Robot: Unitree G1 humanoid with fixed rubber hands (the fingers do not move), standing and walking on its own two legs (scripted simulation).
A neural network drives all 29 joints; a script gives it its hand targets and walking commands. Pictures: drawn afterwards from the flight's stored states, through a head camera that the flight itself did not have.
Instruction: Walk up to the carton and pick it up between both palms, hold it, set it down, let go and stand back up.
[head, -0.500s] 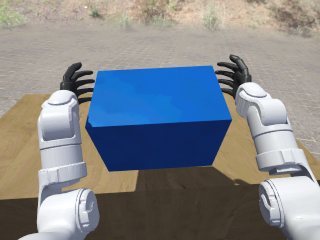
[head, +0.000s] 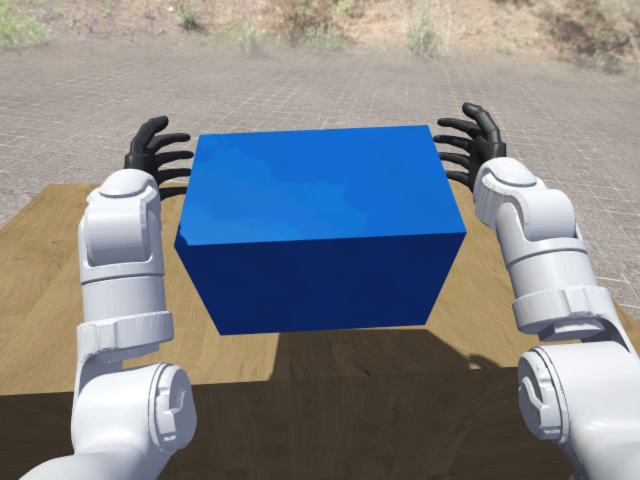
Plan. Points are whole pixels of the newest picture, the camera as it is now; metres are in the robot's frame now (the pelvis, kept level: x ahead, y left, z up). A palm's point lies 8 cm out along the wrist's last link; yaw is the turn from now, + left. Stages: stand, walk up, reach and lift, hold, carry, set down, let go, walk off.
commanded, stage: hold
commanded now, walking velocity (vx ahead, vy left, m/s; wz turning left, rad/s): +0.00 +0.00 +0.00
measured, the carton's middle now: (318, 235) +0.40 +0.00 +0.18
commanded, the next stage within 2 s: set down in 0.22 s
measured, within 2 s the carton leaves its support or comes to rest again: neither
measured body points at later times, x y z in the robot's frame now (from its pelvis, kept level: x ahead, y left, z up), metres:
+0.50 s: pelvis +0.00 +0.00 +0.00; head -0.08 +0.03 +0.44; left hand +0.37 +0.20 +0.30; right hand +0.38 -0.18 +0.32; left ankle +0.04 +0.11 -0.75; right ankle +0.00 -0.11 -0.75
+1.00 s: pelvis +0.02 +0.00 +0.00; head +0.00 +0.03 +0.45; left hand +0.42 +0.20 +0.21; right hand +0.42 -0.18 +0.23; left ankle +0.04 +0.11 -0.75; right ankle +0.00 -0.11 -0.75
